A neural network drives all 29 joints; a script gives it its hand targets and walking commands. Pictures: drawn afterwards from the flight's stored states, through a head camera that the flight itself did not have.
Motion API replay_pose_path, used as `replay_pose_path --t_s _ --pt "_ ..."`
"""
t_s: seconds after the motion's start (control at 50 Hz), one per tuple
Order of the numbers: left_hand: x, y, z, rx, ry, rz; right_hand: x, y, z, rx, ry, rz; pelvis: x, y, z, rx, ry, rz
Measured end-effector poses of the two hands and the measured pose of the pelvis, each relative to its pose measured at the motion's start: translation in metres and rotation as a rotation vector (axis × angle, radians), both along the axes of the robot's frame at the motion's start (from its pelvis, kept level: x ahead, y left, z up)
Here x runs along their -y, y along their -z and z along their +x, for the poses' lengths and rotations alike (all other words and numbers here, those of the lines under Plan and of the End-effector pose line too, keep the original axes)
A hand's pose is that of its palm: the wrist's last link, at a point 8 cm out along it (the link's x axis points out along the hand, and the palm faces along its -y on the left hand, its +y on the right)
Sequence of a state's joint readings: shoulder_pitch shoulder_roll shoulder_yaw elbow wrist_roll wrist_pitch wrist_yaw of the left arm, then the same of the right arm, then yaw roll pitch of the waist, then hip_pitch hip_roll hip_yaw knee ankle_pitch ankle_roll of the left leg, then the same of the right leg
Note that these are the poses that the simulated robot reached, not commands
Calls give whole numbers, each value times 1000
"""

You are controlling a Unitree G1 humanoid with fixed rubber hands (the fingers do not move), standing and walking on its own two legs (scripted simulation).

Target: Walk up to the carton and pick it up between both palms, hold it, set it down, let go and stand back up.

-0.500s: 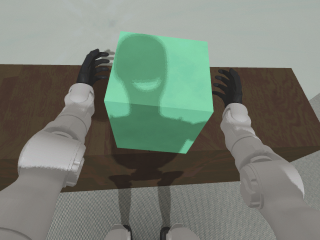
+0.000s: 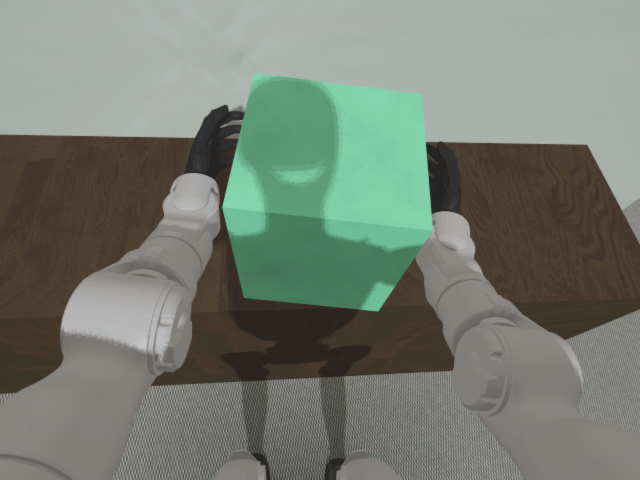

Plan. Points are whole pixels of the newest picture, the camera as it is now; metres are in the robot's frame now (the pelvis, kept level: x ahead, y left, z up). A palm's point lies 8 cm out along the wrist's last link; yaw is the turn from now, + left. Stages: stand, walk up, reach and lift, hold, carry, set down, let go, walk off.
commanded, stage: reach and lift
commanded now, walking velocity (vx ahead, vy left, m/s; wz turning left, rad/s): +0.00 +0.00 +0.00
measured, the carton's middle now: (323, 206) +0.47 -0.03 +0.00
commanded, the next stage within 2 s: none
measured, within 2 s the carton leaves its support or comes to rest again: leaves its support in 1.96 s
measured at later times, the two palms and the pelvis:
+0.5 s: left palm (211, 170) +0.49 +0.11 +0.06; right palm (445, 215) +0.42 -0.18 +0.05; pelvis +0.02 +0.02 +0.03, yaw -1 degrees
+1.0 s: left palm (209, 172) +0.48 +0.11 +0.06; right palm (445, 214) +0.42 -0.18 +0.05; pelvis +0.04 +0.00 +0.04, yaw +1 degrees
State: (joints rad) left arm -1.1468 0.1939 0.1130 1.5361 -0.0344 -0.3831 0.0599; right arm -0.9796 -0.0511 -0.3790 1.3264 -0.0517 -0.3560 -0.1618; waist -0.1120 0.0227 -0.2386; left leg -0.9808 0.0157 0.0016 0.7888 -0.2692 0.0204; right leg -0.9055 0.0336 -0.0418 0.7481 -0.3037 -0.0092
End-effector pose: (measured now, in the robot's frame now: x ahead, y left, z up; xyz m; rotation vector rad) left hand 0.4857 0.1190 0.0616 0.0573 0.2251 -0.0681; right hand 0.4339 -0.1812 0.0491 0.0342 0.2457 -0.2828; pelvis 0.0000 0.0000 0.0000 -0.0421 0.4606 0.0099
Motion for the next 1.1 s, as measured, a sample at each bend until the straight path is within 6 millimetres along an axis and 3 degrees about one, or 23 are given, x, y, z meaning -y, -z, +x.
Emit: replay_pose_path --t_s 0.28,0.46,0.66,1.1 --pt "6 -3 -5 1 19 -51 1 -3 -18 39 34 -48 -12 -21 8 77 4 0" --pt "8 -1 -1 -28 7 -34 3 -1 -15 18 19 -71 -16 -29 22 105 12 2" --pt "8 -1 0 -30 12 5 3 1 -12 23 15 -82 -10 -35 34 122 8 7" --pt "6 -1 -4 -27 -3 8 1 -1 -12 10 1 -115 4 -41 36 132 -17 15"
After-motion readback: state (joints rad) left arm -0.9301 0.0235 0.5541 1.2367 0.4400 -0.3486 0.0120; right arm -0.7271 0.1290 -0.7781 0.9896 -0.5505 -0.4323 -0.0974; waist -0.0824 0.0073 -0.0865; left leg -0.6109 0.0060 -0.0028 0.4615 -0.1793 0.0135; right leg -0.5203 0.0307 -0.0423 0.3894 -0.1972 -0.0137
